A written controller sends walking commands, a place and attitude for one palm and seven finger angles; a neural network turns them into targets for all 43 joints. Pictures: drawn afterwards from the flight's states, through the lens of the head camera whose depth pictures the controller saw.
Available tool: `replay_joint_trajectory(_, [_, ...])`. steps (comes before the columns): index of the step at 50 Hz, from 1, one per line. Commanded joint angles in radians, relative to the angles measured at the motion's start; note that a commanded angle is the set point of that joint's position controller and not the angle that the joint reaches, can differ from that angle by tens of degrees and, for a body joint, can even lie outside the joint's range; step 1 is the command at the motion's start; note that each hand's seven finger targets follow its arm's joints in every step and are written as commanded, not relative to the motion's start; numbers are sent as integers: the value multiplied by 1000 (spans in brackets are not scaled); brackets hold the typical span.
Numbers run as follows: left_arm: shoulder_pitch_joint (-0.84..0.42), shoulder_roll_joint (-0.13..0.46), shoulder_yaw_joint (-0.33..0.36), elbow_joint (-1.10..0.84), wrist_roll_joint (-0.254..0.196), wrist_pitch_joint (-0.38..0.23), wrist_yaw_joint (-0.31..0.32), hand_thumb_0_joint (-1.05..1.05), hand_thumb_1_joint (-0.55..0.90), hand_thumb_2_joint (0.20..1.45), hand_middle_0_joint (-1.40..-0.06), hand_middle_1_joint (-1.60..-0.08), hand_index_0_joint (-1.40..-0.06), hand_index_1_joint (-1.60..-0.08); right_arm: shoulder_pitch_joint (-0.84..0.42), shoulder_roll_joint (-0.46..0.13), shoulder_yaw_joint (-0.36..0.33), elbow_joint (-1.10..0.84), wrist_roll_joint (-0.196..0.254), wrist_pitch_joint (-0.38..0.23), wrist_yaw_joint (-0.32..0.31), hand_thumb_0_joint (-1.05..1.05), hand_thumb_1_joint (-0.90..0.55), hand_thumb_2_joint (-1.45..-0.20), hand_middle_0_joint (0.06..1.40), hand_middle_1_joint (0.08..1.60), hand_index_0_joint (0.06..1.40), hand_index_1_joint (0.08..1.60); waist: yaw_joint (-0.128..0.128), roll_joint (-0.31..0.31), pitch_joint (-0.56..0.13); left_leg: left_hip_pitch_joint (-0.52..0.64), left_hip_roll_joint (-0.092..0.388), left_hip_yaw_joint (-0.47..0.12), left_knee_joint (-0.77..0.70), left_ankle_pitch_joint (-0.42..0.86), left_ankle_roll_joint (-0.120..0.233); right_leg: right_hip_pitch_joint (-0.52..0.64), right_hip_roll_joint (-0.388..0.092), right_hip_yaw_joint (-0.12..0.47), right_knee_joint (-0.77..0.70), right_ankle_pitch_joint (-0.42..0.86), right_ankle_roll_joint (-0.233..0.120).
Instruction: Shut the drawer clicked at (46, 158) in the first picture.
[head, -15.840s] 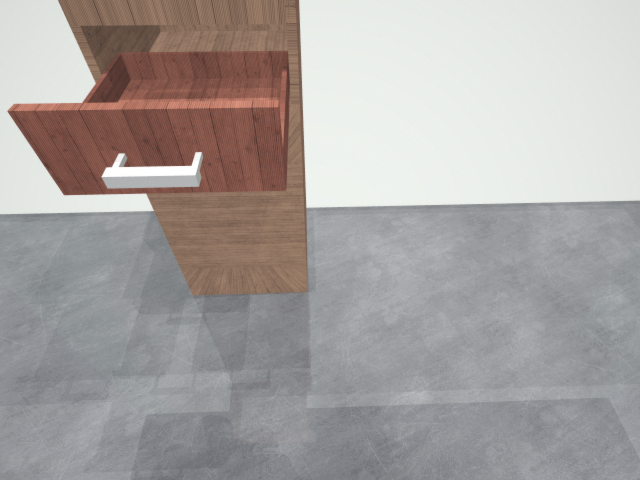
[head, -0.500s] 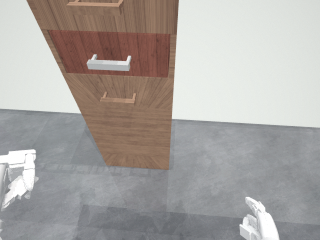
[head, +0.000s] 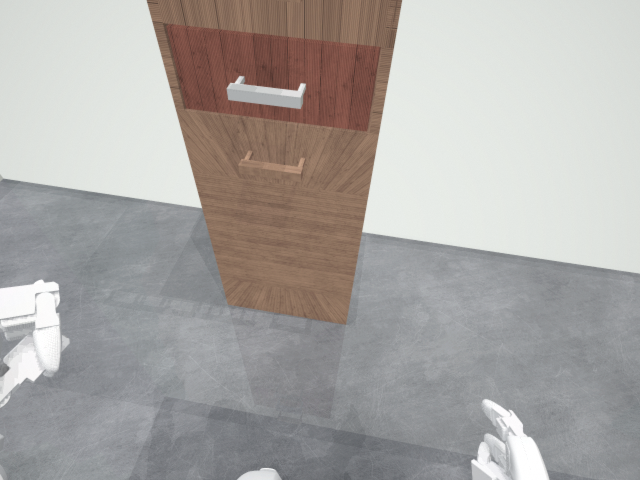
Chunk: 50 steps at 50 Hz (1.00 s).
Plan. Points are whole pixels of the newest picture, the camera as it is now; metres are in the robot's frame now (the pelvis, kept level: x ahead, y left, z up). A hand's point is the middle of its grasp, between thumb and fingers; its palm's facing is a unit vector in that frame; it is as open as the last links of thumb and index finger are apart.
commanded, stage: step back with the hand held close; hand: left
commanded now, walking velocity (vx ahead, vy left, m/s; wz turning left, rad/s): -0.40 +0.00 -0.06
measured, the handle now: (268, 90) +0.74 +0.15 +0.11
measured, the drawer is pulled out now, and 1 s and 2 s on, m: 0.00 0.00 0.00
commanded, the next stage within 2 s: stop stepping back and stand still in 0.34 s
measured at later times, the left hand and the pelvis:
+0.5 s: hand out of the picture +0.07 +0.24 +0.18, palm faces +0.38 -0.83 -0.40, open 3.3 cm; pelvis -0.11 +0.01 +0.01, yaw -2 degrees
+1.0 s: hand out of the picture +0.00 +0.25 +0.18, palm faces +0.37 -0.83 -0.42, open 3.3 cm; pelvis -0.20 +0.02 +0.01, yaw -4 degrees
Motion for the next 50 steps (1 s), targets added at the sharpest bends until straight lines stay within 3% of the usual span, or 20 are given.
replay_joint_trajectory(1, [-55, 176, 106, -195, -19, -75, 41, 0, 900, 900, -1400, -1600, -1400, -1600, -70, -129, -65, -125, -9, -55, -8, 0, -900, -900, 200, 300, 200, 300, -31, -56, -85, 128, 12, -39, 12, -255, -3, -183, -121, 168, -235, -392, -71])
replay_joint_trajectory(5, [-80, 176, 105, -184, -24, -82, 51, 0, 900, 900, -1400, -1600, -1400, -1600, -72, -129, -60, -114, -9, -51, -15, 0, -900, -900, 200, 300, 200, 300, -43, -10, -64, 129, 69, -129, -79, -301, 14, -254, -72, 93, -149, -433, -45])
replay_joint_trajectory(8, [-90, 181, 142, -217, -11, -89, 45, 0, 900, 900, -1400, -1600, -1400, -1600, -134, -143, -65, -142, -13, -76, -23, 0, -900, -900, 200, 300, 200, 300, -12, 305, -106, -364, 313, -413, -518, -627, 129, 213, 107, -7, 468, -260, 7])
replay_joint_trajectory(9, [-89, 218, 182, -234, -9, -90, 42, 0, 900, 900, -1400, -1600, -1400, -1600, -110, -119, -74, -129, -24, -82, -20, 0, -900, -900, 200, 300, 200, 300, -10, 268, -145, -340, 335, -398, -510, -514, 142, 197, 98, 22, 629, -297, 0])
replay_joint_trajectory(11, [-44, 217, 182, -258, -30, -94, 38, 0, 900, 900, -1400, -1600, -1400, -1600, -98, -115, -91, -114, -20, -100, 1, 0, -900, -900, 200, 300, 200, 300, -2, 160, -204, -134, 304, -279, -400, -294, 129, 86, 81, 34, 603, -364, -14])
replay_joint_trajectory(16, [61, 196, 149, -223, -73, -68, 23, 0, 900, 900, -1400, -1600, -1400, -1600, -144, -99, -77, -119, -1, -107, 29, 0, -900, -900, 200, 300, 200, 300, 5, 254, -132, -92, 213, -59, -339, -347, -22, 151, 42, -70, 50, -436, -67])
replay_joint_trajectory(17, [21, 215, 150, -232, -69, -77, 16, 0, 900, 900, -1400, -1600, -1400, -1600, -121, -88, -74, -100, -4, -100, 28, 0, -900, -900, 200, 300, 200, 300, -6, 105, -91, -31, 142, 1, -160, -299, -62, 21, -52, 65, -131, -467, -104])
replay_joint_trajectory(18, [-22, 242, 158, -245, -57, -83, 23, 0, 900, 900, -1400, -1600, -1400, -1600, -100, -70, -81, -73, -2, -91, 28, 0, -900, -900, 200, 300, 200, 300, -14, -118, -71, 126, 36, 44, 216, -209, -104, -274, -271, 399, -356, -582, -181])
replay_joint_trajectory(19, [-97, 254, 128, -253, -52, -83, 31, 0, 900, 900, -1400, -1600, -1400, -1600, -148, -67, -68, -59, -17, -90, 30, 0, -900, -900, 200, 300, 200, 300, 13, -225, -8, 29, -25, 4, 534, -221, -106, -321, -429, 535, -431, -370, -254])
replay_joint_trajectory(20, [-144, 281, 172, -251, -44, -88, 38, 0, 900, 900, -1400, -1600, -1400, -1600, -141, -74, -53, -45, -45, -97, 24, 0, -900, -900, 200, 300, 200, 300, 8, -160, -17, -63, -20, -8, 621, -248, -99, -225, -391, 376, -349, 58, -232])
replay_joint_trajectory(23, [-165, 204, 104, -222, -26, -32, 3, 0, 900, 900, -1400, -1600, -1400, -1600, -149, -52, -42, -96, -12, -87, 4, 0, -900, -900, 200, 300, 200, 300, -12, -284, -85, -10, 21, 25, 386, -156, -70, -26, -242, 180, -141, 348, -156])
replay_joint_trajectory(26, [-78, 144, 87, -147, -32, -18, 14, 0, 900, 900, -1400, -1600, -1400, -1600, -111, -81, -24, -81, -8, -88, -17, 0, -900, -900, 200, 300, 200, 300, -23, -22, -98, 192, 3, 35, -138, -31, -29, 11, -161, 108, -33, 171, -93])
replay_joint_trajectory(28, [-69, 147, 79, -212, -28, -37, 20, 0, 900, 900, -1400, -1600, -1400, -1600, -85, -132, -43, -101, -6, -113, -18, 0, -900, -900, 200, 300, 200, 300, -9, 250, -133, 318, 185, -139, -305, 212, 0, -41, -46, 48, 136, -133, -29])
replay_joint_trajectory(30, [-130, 196, 105, -294, -23, -51, 21, 0, 900, 900, -1400, -1600, -1400, -1600, -58, -123, -54, -114, -11, -131, 0, 0, -900, -900, 200, 300, 200, 300, -9, 146, -193, 397, 302, -260, -317, 324, 75, -109, 18, 26, 287, -369, -13])
replay_joint_trajectory(32, [-19, 194, 136, -310, -46, -33, 20, 0, 900, 900, -1400, -1600, -1400, -1600, -54, -92, -47, -114, -19, -137, 4, 0, -900, -900, 200, 300, 200, 300, -22, 225, -196, 366, 300, -310, -381, 204, 41, -120, -5, 34, 362, -346, -10])
replay_joint_trajectory(40, [82, 166, 117, -174, -18, 40, 43, 0, 900, 900, -1400, -1600, -1400, -1600, -121, -110, -41, -124, -15, -67, 9, 0, -900, -900, 200, 300, 200, 300, -12, 196, -42, -158, 159, -55, -395, -537, 13, 343, 42, -141, 11, -344, -62])
replay_joint_trajectory(41, [51, 167, 109, -160, -14, 46, 42, 0, 900, 900, -1400, -1600, -1400, -1600, -124, -108, -47, -124, -15, -52, 3, 0, -900, -900, 200, 300, 200, 300, -8, 101, -25, -170, 100, -8, -244, -491, -5, 330, 10, -71, -100, -389, -90])
replay_joint_trajectory(43, [-2, 201, 130, -146, -30, 54, 40, 0, 900, 900, -1400, -1600, -1400, -1600, -118, -103, -55, -110, -8, -30, 2, 0, -900, -900, 200, 300, 200, 300, 1, -267, 7, -210, -21, 32, 348, -243, -26, 109, -349, 531, -420, -622, -251])
replay_joint_trajectory(45, [-98, 221, 145, -174, -36, 10, 23, 0, 900, 900, -1400, -1600, -1400, -1600, -59, -115, -59, -53, -20, -46, 9, 0, -900, -900, 200, 300, 200, 300, -37, -160, -89, -154, 21, -8, 498, -106, -43, 151, -311, 315, -286, -206, -242])
replay_joint_trajectory(50, [-91, 131, 38, -146, -14, 20, 29, 0, 900, 900, -1400, -1600, -1400, -1600, -123, -93, -43, -69, -13, -64, -20, 0, -900, -900, 200, 300, 200, 300, -26, -144, 7, 169, 50, 57, 103, -130, -6, -146, -236, 144, -289, -554, -182])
